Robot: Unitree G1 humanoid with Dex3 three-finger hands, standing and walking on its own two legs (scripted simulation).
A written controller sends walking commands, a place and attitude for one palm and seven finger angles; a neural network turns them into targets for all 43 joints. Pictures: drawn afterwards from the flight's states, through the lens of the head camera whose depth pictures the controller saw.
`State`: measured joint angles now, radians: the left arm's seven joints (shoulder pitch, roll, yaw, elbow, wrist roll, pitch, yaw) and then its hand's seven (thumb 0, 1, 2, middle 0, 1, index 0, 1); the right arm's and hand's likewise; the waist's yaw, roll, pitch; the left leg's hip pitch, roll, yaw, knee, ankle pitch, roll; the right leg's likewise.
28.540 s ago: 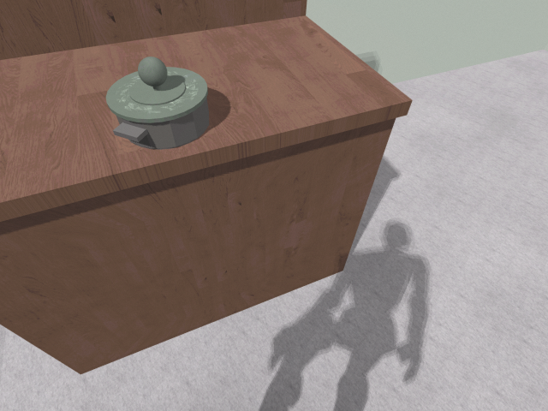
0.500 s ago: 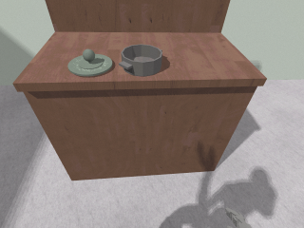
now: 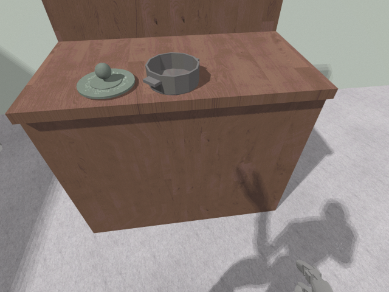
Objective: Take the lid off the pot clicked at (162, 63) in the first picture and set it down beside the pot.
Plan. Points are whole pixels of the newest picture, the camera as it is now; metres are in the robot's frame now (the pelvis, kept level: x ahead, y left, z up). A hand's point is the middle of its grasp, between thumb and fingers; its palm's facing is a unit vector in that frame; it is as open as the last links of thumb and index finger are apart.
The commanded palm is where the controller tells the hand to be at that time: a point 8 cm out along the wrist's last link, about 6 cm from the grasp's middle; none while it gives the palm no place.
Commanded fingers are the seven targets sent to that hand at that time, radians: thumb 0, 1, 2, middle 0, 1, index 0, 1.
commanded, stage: stop stepping back and stand still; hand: left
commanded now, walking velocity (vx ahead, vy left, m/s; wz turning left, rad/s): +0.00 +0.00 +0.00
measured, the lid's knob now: (103, 71) +0.72 +0.33 +0.12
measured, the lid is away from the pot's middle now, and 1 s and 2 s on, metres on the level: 0.23 0.23 0.23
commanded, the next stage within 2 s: let the arm hang, fingers relaxed in 0.50 s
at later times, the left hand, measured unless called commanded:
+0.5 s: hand out of the picture -0.07 +0.20 -0.16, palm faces +0.07 -0.96 -0.25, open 7.1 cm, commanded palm none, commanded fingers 0.00 0.90 0.90 -0.20 -0.30 -0.20 -0.30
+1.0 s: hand out of the picture +0.04 +0.18 -0.16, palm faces +0.04 -0.97 -0.23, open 7.2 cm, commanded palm none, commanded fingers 0.00 0.90 0.90 -0.20 -0.30 -0.20 -0.30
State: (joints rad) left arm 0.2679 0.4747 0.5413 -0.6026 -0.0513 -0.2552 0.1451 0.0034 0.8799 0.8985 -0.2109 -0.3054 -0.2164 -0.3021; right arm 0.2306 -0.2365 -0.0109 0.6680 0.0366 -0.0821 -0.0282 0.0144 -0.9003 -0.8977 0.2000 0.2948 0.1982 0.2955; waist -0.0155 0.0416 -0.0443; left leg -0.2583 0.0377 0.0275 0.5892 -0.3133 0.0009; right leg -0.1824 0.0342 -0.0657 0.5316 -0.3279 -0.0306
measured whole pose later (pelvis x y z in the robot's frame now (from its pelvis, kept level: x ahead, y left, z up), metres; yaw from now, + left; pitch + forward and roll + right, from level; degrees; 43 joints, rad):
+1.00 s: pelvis +0.01 +0.00 +0.01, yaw +2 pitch -1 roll +0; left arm 0.23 0.15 0.01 1.10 0.00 -0.01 0.05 0.01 0.94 0.90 -0.20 -0.30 -0.20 -0.30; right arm 0.31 -0.13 -0.02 1.11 -0.01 0.01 -0.04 0.01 -0.91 -0.90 0.20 0.29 0.20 0.29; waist -0.04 0.03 0.02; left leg -0.17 0.01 0.05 0.45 -0.26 0.01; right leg -0.13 0.04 0.01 0.43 -0.29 -0.04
